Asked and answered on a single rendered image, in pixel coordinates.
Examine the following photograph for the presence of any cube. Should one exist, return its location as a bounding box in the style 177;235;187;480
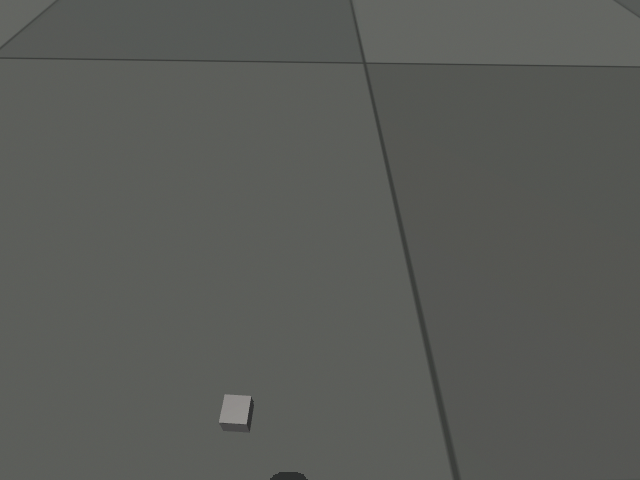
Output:
219;394;254;433

